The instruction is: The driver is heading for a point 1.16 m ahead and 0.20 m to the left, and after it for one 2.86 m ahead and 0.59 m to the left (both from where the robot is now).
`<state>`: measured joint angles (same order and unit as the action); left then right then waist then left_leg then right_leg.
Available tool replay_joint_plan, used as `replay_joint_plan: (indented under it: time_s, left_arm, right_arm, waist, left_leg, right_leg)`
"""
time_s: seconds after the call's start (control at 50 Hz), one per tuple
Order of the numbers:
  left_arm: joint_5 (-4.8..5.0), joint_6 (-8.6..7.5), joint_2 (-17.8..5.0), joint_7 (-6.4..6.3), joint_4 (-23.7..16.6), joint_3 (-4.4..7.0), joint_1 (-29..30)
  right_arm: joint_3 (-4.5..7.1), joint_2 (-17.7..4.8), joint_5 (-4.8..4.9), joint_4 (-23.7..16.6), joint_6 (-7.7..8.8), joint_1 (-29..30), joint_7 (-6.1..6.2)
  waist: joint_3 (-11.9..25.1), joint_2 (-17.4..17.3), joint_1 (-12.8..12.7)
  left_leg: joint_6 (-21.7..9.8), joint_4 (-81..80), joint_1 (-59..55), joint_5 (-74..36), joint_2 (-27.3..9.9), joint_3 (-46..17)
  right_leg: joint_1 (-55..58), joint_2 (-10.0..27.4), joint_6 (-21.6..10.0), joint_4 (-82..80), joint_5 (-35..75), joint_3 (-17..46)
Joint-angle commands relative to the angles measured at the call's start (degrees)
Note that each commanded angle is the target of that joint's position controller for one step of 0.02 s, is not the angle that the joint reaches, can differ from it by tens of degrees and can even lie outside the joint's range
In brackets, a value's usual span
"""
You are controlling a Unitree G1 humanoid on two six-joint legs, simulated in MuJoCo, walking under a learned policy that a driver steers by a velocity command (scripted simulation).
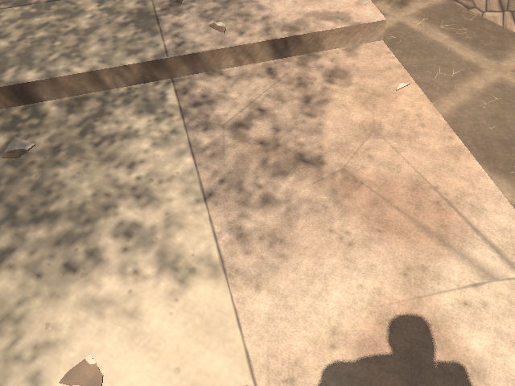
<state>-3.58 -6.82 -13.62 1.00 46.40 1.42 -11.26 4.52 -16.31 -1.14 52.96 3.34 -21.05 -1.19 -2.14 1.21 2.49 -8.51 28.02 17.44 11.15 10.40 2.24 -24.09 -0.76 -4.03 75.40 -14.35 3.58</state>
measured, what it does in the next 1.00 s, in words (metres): walks ahead, turning left: right foot, then left foot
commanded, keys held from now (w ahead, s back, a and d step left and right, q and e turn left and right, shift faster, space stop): w+q+shift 0.42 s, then w+shift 0.20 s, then w+e+shift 0.38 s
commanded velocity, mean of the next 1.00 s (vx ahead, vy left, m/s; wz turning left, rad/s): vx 1.00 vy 0.00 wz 0.34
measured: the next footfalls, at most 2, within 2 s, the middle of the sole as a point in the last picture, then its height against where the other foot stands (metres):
right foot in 0.30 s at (320, 376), level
left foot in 0.72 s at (177, 288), level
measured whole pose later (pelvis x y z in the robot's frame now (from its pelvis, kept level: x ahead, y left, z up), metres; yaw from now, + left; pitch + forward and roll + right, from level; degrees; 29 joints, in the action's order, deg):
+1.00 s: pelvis +0.86 +0.20 +0.01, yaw +20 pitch +0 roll +2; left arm -0.7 -1.2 -16.4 3.0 46.5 2.6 -12.3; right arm 3.1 -16.5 -1.0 51.5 6.6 -25.9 -0.8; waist -1.1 2.0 1.5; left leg -1.9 15.6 -2.9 18.6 3.2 12.1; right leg -44.1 7.1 -4.9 64.3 -3.5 -1.0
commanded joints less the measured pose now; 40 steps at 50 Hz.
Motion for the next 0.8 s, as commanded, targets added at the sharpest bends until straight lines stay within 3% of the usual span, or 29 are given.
replay_joint_plan:
  time_s: [0.02, 0.06, 0.1, 0.14, 0.2, 0.24, 0.26, 0.28, 0.3, 0.32, 0.34, 0.36, 0.38, 0.4, 0.42, 0.46, 0.5, 0.54, 0.58, 0.62, 0.66, 0.68, 0.7, 0.72, 0.74, 0.76, 0.78, 0.8]
  left_arm:
    - [-1.47, 0.8, -3.7, 0.28, -6.8, -0.39, 0.5]
    - [-0.93, 1.23, -3.9, 0.58, -10.3, -1.21, 7.5]
    - [0.29, 0.99, -3.1, 1.36, -13.3, -2.2, 15.3]
    - [1.06, 0.99, -2.0, 1.69, -14.4, -2.7, 18.4]
    - [1.6, 0.93, -3.4, 0.85, -15.8, -2.4, 20.1]
    - [1.58, 0.64, -6.1, -0.08, -15.2, -1.25, 16.3]
    - [1.76, 0.31, -8.3, -0.77, -13.6, -0.18, 9.8]
    - [1.61, -0.08, -10.8, -1.72, -11.4, 1.02, -0.2]
    - [0.34, -0.01, -15.7, -3.17, -9.8, 2.88, -13.4]
    - [-1.92, 0.22, -18.2, -2.8, -9.2, 3.58, -13.4]
    - [-0.43, 0.99, -15.0, -2.24, -9.2, 4.1, -10.1]
    - [0.23, 1.05, -9.4, -1.93, -9.3, 2.87, -6.0]
    - [0.09, 1.02, -7.2, -1.55, -8.2, 2.34, -4.9]
    - [0.03, 0.89, -6.3, -1.6, -6.7, 2.08, -5.9]
    - [0.45, 0.46, -5.6, -1.52, -5.0, 1.83, -7.1]
    - [1.85, -0.65, -3.1, -0.59, -2.1, 1.27, -9.3]
    - [2.2, -1.46, -3.8, -0.14, -0.9, 1.35, -9.5]
    - [1.91, -1.97, -5.6, -0.06, -0.5, 1.55, -7.7]
    - [2.18, -2.08, -7.3, 0.09, 0.4, 1.68, -8.6]
    - [2.42, -1.84, -9.9, 0.01, 2.3, 1.86, -12.5]
    - [2.5, -0.92, -13.3, -0.61, 4.2, 2.05, -16.1]
    - [2.47, -0.18, -15.3, -1.08, 5.1, 2.26, -16.7]
    - [2.45, 0.59, -16.9, -1.56, 5.3, 2.42, -15.9]
    - [3.0, 1.04, -16.9, -1.71, 4.8, 2.29, -14.3]
    - [2.2, 1.15, -9.2, -0.97, 2.7, 0.86, -17.1]
    - [5.19, 0.99, -5.6, -0.68, 0.5, 0.28, -22.9]
    - [4.66, 1.17, -11.0, -1.14, -0.5, 1.65, -13.4]
    - [4.66, 1.09, -9.1, -0.72, -1.1, 1.37, -11.0]
  right_arm:
    - [0.1, -3.7, 0.72, -2.4, 2.38, -1.7, 0.37]
    - [0.28, -4.9, 0.92, -3.2, 2.96, -3.1, 0.41]
    - [0.64, -5.3, 0.96, -4.1, 3.09, -4.0, 0.36]
    - [1.22, -6.5, 1.55, -4.1, 2.98, -6.0, 0.02]
    - [1.65, -7.5, 1.94, -4.0, 2.51, -8.7, 0.12]
    - [1.92, -8.6, 1.73, -4.1, 2.23, -8.7, 0.73]
    - [2.32, -10.5, 1.5, -4.3, 2.25, -7.8, 0.69]
    - [2.7, -11.7, 1.56, -5.2, 2.48, -4.8, 0.36]
    - [1.6, -7.2, 1.52, -7.3, 3.11, -2.6, 0.21]
    - [-0.77, 1.3, 4.89, -9.8, 2.8, -9.1, 0.71]
    - [-0.61, -3.7, 3.16, -10.1, 1.66, -4.8, 1.34]
    - [0.02, -5.5, 1.66, -10.2, 1.0, 1.3, 0.97]
    - [0.0, -4.9, 0.82, -10.7, 0.56, 3.8, 0.22]
    - [-0.1, -3.7, -0.11, -11.3, -0.05, 6.0, -0.67]
    - [-0.36, -2.2, -0.61, -12.3, -0.97, 5.8, -1.45]
    - [-1.32, 0.5, -1.07, -14.7, -2.01, 8.9, -2.28]
    - [-2.0, 0.5, -1.48, -17.2, -2.17, 12.4, -3.09]
    - [-2.51, -0.7, -1.41, -19.1, -1.78, 15.5, -3.55]
    - [-3.19, -1.5, -1.28, -20.4, -1.34, 20.1, -4.26]
    - [-3.78, -1.4, -1.15, -21.1, -0.9, 24.0, -4.6]
    - [-3.58, -3.1, -1.64, -20.8, -0.46, 23.8, -3.82]
    - [-3.09, -4.5, -2.17, -19.6, -0.27, 19.4, -3.07]
    - [-2.1, -6.5, -2.38, -16.5, -0.16, 8.9, -2.09]
    - [-0.8, -9.3, -3.01, -13.0, 0.04, -2.4, -0.88]
    - [0.54, -15.1, -3.72, -11.3, 0.21, -6.7, 0.45]
    - [1.29, -17.8, -3.59, -13.0, 0.38, -5.5, 0.78]
    - [1.14, -13.8, -2.3, -12.3, 0.39, -3.6, 0.82]
    - [0.17, -10.6, -2.05, -11.2, 1.09, -0.1, 0.75]
  waist:
    - [-1.4, 0.2, -4.4]
    - [-4.5, 0.6, -3.4]
    - [-6.2, -0.7, -1.2]
    - [-4.6, -2.6, 1.2]
    - [-1.6, -4.2, 3.0]
    - [2.6, -4.7, 1.0]
    - [7.2, -4.8, -2.4]
    - [12.3, -4.7, -8.0]
    - [20.7, -0.3, -13.2]
    - [29.6, 16.6, -8.2]
    - [24.5, 12.6, -8.1]
    - [14.7, 6.3, -8.2]
    - [9.4, 1.5, -7.2]
    - [6.3, 0.9, -6.5]
    - [4.6, 3.7, -4.9]
    - [2.4, 4.4, -3.3]
    - [0.6, 4.1, -2.1]
    - [-2.1, 3.8, -0.6]
    - [-5.0, 1.3, -1.1]
    - [-6.6, 0.3, -2.5]
    - [-3.9, 2.4, -1.2]
    - [-0.2, 4.4, 1.7]
    - [5.7, 6.0, 7.1]
    - [11.1, 5.3, 13.0]
    - [18.5, -5.3, 9.3]
    - [28.8, -14.1, 4.2]
    - [20.1, -3.9, 6.2]
    - [9.6, -3.8, 3.3]
  left_leg:
    - [-10.5, -18.4, -3.7, 7.6, -16.6, -30.4]
    - [-10.6, -21.7, 1.9, 3.8, -15.7, -27.8]
    - [-8.1, -23.3, 6.5, -2.4, -12.6, -24.0]
    - [-5.4, -21.8, 5.5, -12.8, -11.4, -22.4]
    - [-3.5, -16.1, -5.3, -26.0, -12.6, -23.2]
    - [-1.2, -7.0, -10.9, -37.8, -12.9, -23.7]
    - [-0.2, 2.1, -11.7, -42.5, -12.3, -23.1]
    - [0.7, 14.2, -5.6, -37.6, -10.3, -22.6]
    - [0.5, 30.9, 2.8, -20.9, -8.1, -18.8]
    - [2.3, 48.7, 21.7, 19.2, -3.3, -12.1]
    - [1.1, 52.6, 27.6, 12.8, -8.7, -9.0]
    - [1.4, 50.4, 28.6, 7.0, -10.8, -7.8]
    - [1.8, 48.3, 27.5, 4.9, -12.5, -7.3]
    - [2.0, 47.4, 26.8, 4.7, -13.9, -7.1]
    - [2.4, 47.0, 26.3, 5.0, -14.9, -6.9]
    - [2.3, 45.7, 27.9, 4.4, -16.0, -7.0]
    - [2.6, 42.8, 29.5, 0.4, -15.8, -6.9]
    - [2.7, 33.7, 27.7, -5.9, -15.1, -6.6]
    - [2.0, 21.0, 19.7, -11.9, -13.2, -1.2]
    - [0.4, 14.7, 13.8, -13.1, -11.0, 3.0]
    - [-1.0, 10.7, 8.8, -7.5, -7.3, 5.6]
    - [-1.8, 9.7, 2.8, -3.7, -5.8, 5.7]
    - [-2.7, 8.2, -8.8, -1.2, -5.2, 3.5]
    - [-3.4, 4.3, -24.1, -2.0, -8.1, -0.3]
    - [-2.1, 5.3, -38.2, 11.4, -23.8, -16.9]
    - [-4.8, -4.0, -47.0, 18.8, -37.1, -45.0]
    - [-2.5, -8.5, -38.0, 17.1, -33.3, -38.8]
    - [-2.2, -10.3, -28.0, 11.0, -31.2, -30.0]
  right_leg:
    - [-13.9, 5.4, 2.8, -5.8, -2.2, 2.1]
    - [-14.3, 6.5, 4.9, -15.1, 2.0, -0.5]
    - [-8.5, 5.2, 6.1, -28.1, 11.5, -3.0]
    - [-2.1, 2.8, 6.0, -35.9, 19.7, -4.6]
    - [-0.2, 0.7, 5.2, -42.8, 20.4, -4.4]
    - [6.8, -1.4, 4.2, -47.4, 14.7, -3.8]
    - [14.5, -2.2, 3.4, -48.4, 10.8, -3.8]
    - [27.4, 1.2, 2.3, -47.6, 8.7, -1.3]
    - [41.3, 12.9, 0.5, -46.4, -9.3, 8.7]
    - [56.1, 30.8, -6.1, -53.3, -21.8, 38.8]
    - [48.8, 27.9, -6.0, -58.0, -30.6, 43.1]
    - [39.7, 24.2, -4.3, -58.8, -24.5, 32.1]
    - [32.6, 22.0, -3.7, -59.5, -13.2, 23.9]
    - [28.1, 19.7, -2.8, -60.5, -5.3, 17.4]
    - [24.9, 18.9, -2.4, -61.1, -1.7, 13.1]
    - [21.9, 17.2, -1.6, -62.8, 5.4, 7.3]
    - [19.6, 16.4, -2.0, -65.2, 12.6, 2.1]
    - [15.9, 14.4, -1.7, -68.5, 16.1, -4.2]
    - [11.7, 12.5, -1.2, -73.5, 19.5, -10.1]
    - [13.7, 13.4, -1.9, -75.9, 29.2, -12.2]
    - [21.9, 14.6, -2.6, -68.7, 56.5, -12.7]
    - [24.6, 15.1, -2.7, -60.2, 67.7, -12.2]
    - [23.6, 15.6, -2.5, -47.4, 71.5, -11.1]
    - [15.3, 13.2, -2.1, -30.7, 61.9, -10.7]
    - [1.4, 6.6, -2.4, -8.6, 9.3, -8.7]
    - [-13.4, 0.4, -2.1, 9.2, -13.2, -0.2]
    - [-18.2, 3.2, -2.8, 9.2, -5.4, 2.0]
    - [-19.0, 4.9, -2.5, 5.3, -1.1, 0.8]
